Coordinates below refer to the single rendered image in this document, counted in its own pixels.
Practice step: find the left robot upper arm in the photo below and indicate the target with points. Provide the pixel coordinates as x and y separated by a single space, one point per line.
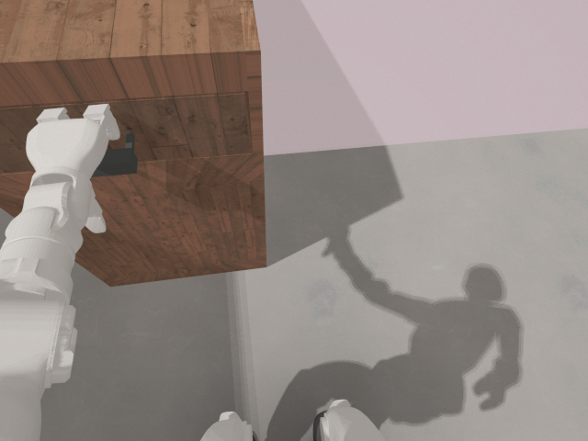
37 342

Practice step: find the handle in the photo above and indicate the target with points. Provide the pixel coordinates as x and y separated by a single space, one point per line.
119 161

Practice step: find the drawer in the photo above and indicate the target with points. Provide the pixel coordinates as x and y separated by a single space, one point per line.
165 127

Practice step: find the left robot hand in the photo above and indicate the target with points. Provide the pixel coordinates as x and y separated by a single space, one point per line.
79 144

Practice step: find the left robot thigh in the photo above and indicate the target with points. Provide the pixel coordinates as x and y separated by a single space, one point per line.
229 430

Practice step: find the left robot forearm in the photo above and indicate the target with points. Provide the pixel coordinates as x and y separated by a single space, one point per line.
37 257

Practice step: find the robot thigh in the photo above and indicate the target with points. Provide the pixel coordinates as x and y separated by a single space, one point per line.
229 430
348 424

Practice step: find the cabinet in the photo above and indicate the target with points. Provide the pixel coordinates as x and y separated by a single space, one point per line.
175 218

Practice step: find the right robot thigh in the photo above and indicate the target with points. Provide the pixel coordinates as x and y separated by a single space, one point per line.
348 424

